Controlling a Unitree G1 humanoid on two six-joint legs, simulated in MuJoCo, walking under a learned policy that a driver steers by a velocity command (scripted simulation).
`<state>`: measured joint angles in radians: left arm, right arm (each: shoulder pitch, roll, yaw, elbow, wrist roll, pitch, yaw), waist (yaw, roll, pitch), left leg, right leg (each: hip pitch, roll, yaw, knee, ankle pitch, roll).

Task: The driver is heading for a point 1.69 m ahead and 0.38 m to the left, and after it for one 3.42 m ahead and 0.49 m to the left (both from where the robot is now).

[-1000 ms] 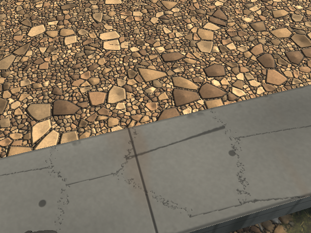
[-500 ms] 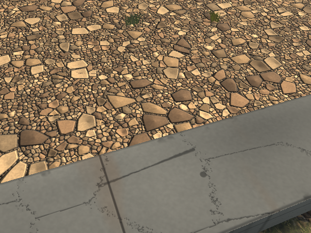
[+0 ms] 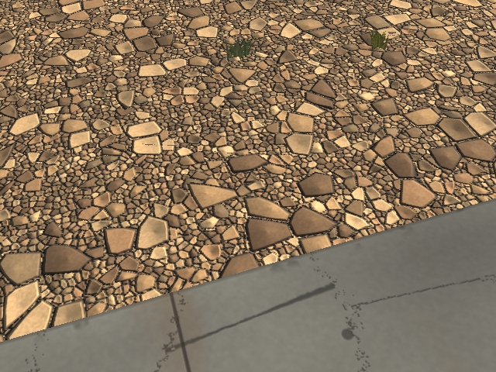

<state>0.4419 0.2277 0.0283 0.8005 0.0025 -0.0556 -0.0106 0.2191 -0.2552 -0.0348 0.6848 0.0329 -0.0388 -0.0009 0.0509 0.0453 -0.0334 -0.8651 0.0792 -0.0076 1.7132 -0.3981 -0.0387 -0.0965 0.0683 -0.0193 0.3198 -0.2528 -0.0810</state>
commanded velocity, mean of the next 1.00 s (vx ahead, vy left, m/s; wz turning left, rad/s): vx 0.49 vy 0.00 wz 0.00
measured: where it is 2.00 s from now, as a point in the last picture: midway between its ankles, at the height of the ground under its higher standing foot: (255, 171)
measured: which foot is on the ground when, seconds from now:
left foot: up 0.00-0.26, down 0.28-0.92, up 0.94-1.00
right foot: down 0.00-0.30, up 0.32-0.88, down 0.90-1.00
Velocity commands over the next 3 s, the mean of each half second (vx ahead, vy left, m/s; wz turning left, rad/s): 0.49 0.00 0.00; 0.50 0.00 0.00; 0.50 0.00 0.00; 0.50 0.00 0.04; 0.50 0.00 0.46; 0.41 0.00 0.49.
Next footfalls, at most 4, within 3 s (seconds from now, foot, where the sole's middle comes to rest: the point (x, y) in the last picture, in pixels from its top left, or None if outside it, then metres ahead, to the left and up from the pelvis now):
0.28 left None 0.34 0.16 -0.61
0.90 right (299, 282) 0.71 -0.04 -0.61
1.42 left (216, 195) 1.01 0.21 -0.61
1.98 right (291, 135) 1.29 -0.03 -0.61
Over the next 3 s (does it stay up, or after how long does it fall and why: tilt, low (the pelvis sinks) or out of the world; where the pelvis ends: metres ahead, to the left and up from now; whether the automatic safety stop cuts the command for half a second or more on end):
stays up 1.64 0.24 0.15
